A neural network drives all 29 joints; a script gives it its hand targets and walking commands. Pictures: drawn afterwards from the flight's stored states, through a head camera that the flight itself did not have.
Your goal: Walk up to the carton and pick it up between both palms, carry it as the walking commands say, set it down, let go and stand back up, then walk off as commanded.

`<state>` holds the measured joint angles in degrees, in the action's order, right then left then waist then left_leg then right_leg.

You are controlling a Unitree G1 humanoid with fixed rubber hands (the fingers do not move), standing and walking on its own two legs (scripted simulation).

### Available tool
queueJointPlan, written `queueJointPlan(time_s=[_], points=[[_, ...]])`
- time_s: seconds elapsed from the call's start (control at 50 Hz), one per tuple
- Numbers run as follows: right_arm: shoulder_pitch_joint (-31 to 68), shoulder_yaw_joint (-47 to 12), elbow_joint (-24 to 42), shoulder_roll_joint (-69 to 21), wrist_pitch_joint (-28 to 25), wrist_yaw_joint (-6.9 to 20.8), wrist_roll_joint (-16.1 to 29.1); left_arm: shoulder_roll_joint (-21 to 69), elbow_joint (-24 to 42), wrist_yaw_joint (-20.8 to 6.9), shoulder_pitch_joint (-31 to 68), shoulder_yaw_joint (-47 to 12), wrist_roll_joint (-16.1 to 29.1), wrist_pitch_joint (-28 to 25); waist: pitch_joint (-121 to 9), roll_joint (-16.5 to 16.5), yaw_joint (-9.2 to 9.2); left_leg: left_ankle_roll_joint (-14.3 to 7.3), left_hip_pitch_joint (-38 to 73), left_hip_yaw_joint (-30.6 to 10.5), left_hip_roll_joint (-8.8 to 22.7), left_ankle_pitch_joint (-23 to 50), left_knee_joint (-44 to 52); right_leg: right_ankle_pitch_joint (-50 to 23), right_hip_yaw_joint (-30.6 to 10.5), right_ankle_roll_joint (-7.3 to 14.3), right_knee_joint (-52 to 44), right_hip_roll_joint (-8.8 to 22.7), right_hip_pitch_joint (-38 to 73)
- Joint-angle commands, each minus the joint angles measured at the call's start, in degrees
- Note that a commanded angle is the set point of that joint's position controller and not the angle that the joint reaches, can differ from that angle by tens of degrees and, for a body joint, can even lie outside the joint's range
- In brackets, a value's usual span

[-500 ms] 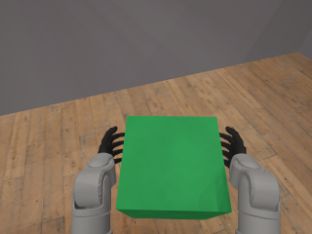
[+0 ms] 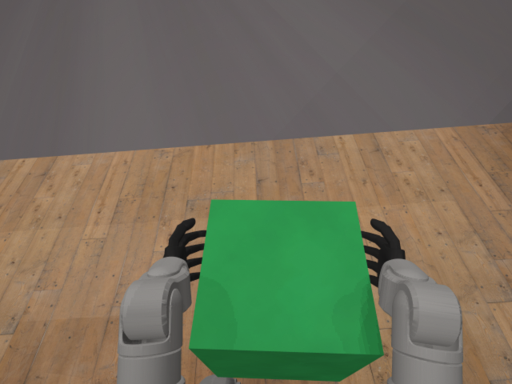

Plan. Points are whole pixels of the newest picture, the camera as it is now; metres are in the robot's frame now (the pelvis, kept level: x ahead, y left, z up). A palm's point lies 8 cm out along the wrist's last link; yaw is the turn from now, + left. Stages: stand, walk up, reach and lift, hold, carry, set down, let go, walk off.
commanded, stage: carry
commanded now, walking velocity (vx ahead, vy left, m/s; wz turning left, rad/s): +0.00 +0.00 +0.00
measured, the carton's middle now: (280, 297) +0.25 -0.01 +0.00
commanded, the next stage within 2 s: none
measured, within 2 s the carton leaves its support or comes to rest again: neither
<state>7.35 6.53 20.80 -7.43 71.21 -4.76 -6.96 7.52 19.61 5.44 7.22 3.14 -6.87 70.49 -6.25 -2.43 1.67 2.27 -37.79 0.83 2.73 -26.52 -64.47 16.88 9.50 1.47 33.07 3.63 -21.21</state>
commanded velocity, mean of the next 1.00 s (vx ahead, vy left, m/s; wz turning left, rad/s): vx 0.00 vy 0.00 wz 0.00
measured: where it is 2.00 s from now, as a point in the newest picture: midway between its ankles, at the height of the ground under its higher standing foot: outside the picture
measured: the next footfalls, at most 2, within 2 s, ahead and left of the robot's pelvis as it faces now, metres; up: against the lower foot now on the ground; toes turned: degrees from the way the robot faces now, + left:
left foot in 0.20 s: +0.01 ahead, +0.08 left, +0.00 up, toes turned +11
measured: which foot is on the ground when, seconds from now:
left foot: up 0.00-0.18, down 0.20-1.00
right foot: down 0.00-1.00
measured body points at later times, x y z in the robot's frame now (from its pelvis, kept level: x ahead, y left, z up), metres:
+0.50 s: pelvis -0.03 -0.04 +0.00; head -0.06 -0.05 +0.45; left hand +0.23 +0.12 +0.09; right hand +0.25 -0.18 +0.08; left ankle -0.03 +0.07 -0.73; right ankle +0.00 -0.11 -0.73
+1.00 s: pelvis -0.04 -0.04 +0.00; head -0.06 -0.04 +0.45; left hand +0.22 +0.13 +0.09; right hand +0.25 -0.17 +0.09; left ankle -0.03 +0.07 -0.73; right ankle +0.00 -0.11 -0.73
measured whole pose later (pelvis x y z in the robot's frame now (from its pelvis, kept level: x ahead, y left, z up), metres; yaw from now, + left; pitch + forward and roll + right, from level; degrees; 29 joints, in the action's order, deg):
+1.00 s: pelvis -0.04 -0.04 +0.00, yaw +4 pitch +2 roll +0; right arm 10.3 5.7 17.2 -7.8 71.3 -5.0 -7.9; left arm 7.6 18.7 4.8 8.7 5.9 -7.4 71.7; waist -6.6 -0.2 0.1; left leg -1.1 -18.7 6.8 1.9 -13.9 -30.2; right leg 13.1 13.0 4.0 29.5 2.0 -19.2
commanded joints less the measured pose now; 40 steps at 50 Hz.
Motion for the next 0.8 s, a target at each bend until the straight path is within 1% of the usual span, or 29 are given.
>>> queueJointPlan(time_s=[0.0,0.06,0.08,0.12,0.14,0.16,0.18,0.2,0.22,0.24,0.26,0.28,0.3,0.32,0.34,0.36,0.38,0.4,0.44,0.48,0.6,0.78], points=[[30.91,-44.19,6.82,-52.23,-1.31,15.53,27.5,54.23,6.99,-14.33,27.02,-36.72,22.9,-1.7,-9.52,11.07,-1.34,-0.28,-2.02,3.11,0.76,2.79,-3.08,-18.87,-8.42,6.83,-9.99,12.53,10.88],[26.67,-43.72,5.91,-50.97,-1.06,14.52,25.86,52.85,6.16,-14.6,23.51,-36.75,23.11,-1.01,-13.32,13.19,-1.88,-1.39,3.11,4.78,-0.79,0.61,10.29,-27.55,-8.92,8.03,-6.78,12.63,14.95],[25.25,-43.35,5.3,-50.49,-0.9,14.31,25.22,52.41,5.88,-14.75,22.71,-36.89,23.21,-0.71,-14.1,13.49,-2.05,-1.57,5.33,5.61,-1.53,-0.23,14.48,-29.4,-9.12,8.56,-6.1,12.76,15.44],[23.28,-42.35,4.13,-49.85,-0.68,14.15,24.17,52.13,5.67,-15.02,22.01,-37.5,23.61,-0.32,-15.49,13.33,-2.3,-2.03,9.43,6.3,-2.39,0.29,23.52,-33.36,-10.05,9.19,-5.14,13.44,16.82],[22.35,-41.92,3.32,-49.9,-0.6,14.19,23.77,52.13,5.51,-15.1,21.98,-37.89,23.8,-0.2,-15.93,11.86,-1.9,-2.37,12.82,6.53,-2.4,4.34,31.67,-34.02,-9.37,8.37,-4.04,13.11,16.83],[22.08,-41.61,2.67,-50.08,-0.55,14.32,23.54,52.08,5.22,-15.15,21.82,-38.11,23.96,-0.16,-16.93,9.44,-1.41,-2.54,19.31,6.76,-1.26,13.29,41.19,-32.27,-7.91,6.1,-2.8,12.55,14.92],[22.66,-41.38,2.46,-50.22,-0.5,14.55,23.56,52.1,5.13,-15.19,22.4,-38.22,24.12,-0.25,-17.79,6.3,-1.44,-3.0,26.18,3.53,2.47,16.98,43.47,-27.02,-6.88,2.96,-0.25,11.27,10.74],[22.33,-40.55,1.5,-49.96,-0.86,14.67,22.74,51.71,5.38,-15.39,23.17,-38.71,24.57,-0.21,-17.12,-0.83,-1.28,-5.95,33.48,-5.71,10.67,37.23,38.62,-18.2,-5.23,-1.43,2.63,8.02,0.3],[21.44,-39.68,0.15,-50.2,-1.58,14.63,22.41,51.96,7.96,-15.64,27.44,-40.07,25.77,-0.22,-16.11,-8.78,-0.97,-9.52,33.28,-11.23,15.8,49.53,37.35,-0.92,-3.24,-3.64,3.79,4.79,-2.54],[22.55,-39.55,0.91,-50.64,-1.76,14.65,22.69,52.01,8.81,-15.72,29.32,-40.42,26.09,-0.3,-14.96,-9.82,-0.9,-10.91,32.64,-11.7,16.77,49.43,38.92,4.55,-3.14,-4.15,3.85,3.08,-3.01],[24.28,-39.85,2.05,-51.34,-1.75,14.65,23.0,52.19,9.18,-15.73,30.03,-40.85,26.32,-0.37,-14.25,-7.23,-1.18,-10.36,30.58,-9.04,15.67,44.39,39.39,2.35,-3.13,-4.27,1.57,2.64,-0.86],[24.54,-39.86,1.79,-51.59,-1.64,14.54,22.64,52.2,8.7,-15.79,29.98,-40.71,26.35,-0.2,-13.42,-6.21,-1.45,-8.59,26.77,-6.55,13.19,37.58,39.44,-1.17,-3.17,-3.86,-0.71,2.69,2.57],[24.8,-39.78,1.54,-51.48,-1.46,14.43,22.35,52.23,7.32,-15.88,29.23,-40.14,26.09,0.03,-13.25,-4.83,-1.71,-6.47,22.85,-3.77,10.3,29.8,38.76,-5.73,-3.4,-3.01,-2.82,3.64,6.54],[24.82,-39.98,1.76,-51.48,-1.24,14.41,22.16,52.23,6.23,-15.98,28.52,-39.7,25.94,0.14,-13.47,-1.75,-1.66,-4.95,21.01,-1.18,7.87,24.08,37.1,-10.85,-4.57,-1.86,-4.14,5.18,8.95],[24.67,-40.08,1.61,-51.33,-1.03,14.43,22.03,52.02,5.47,-16.01,28.0,-39.21,25.78,0.24,-13.34,1.17,-1.4,-4.0,19.85,0.15,6.08,19.1,35.64,-14.28,-6.67,-0.68,-5.59,6.82,9.87],[24.77,-40.19,1.27,-51.25,-0.79,14.47,22.03,51.84,4.77,-16.03,27.73,-38.7,25.45,0.38,-12.88,3.35,-1.22,-3.5,19.05,0.68,5.14,14.75,35.21,-13.85,-8.34,0.19,-7.57,8.31,9.89],[25.19,-40.43,0.97,-51.17,-0.55,14.52,22.14,51.72,3.98,-16.06,27.46,-38.19,25.08,0.53,-12.01,4.59,-1.16,-3.38,18.72,1.18,4.5,12.66,35.05,-10.76,-9.19,0.81,-9.36,9.32,9.23],[25.87,-40.72,0.74,-51.03,-0.33,14.62,22.28,51.7,3.06,-16.09,27.13,-37.71,24.66,0.63,-11.04,5.08,-1.21,-3.36,18.79,1.46,4.11,11.94,35.07,-6.83,-9.6,1.04,-10.92,9.75,8.21],[27.62,-41.41,0.73,-51.1,-0.03,14.96,22.93,51.96,1.67,-16.08,26.8,-36.81,23.92,0.7,-9.31,5.41,-1.27,-3.32,18.86,1.62,3.89,12.06,35.7,-0.44,-9.38,0.95,-13.12,9.53,6.72],[29.15,-41.95,0.8,-51.36,0.15,15.28,23.69,52.17,1.21,-15.98,27.17,-36.19,23.48,0.67,-8.69,5.23,-1.32,-3.23,18.78,1.59,3.81,12.53,36.4,2.01,-9.06,0.77,-14.07,9.19,6.43],[30.37,-41.77,0.11,-51.55,0.53,15.53,24.65,52.14,1.32,-15.49,27.91,-35.31,22.79,0.83,-9.81,4.09,-1.27,-3.13,19.29,1.46,3.64,13.33,37.32,1.49,-8.95,0.78,-14.45,8.85,7.53],[29.55,-40.45,-0.53,-51.27,0.24,15.07,23.9,52.3,2.29,-15.66,28.86,-36.36,23.85,0.99,-10.84,3.18,-1.26,-3.57,20.49,0.86,4.14,15.13,37.96,-1.89,-8.18,0.98,-12.67,7.82,7.84]])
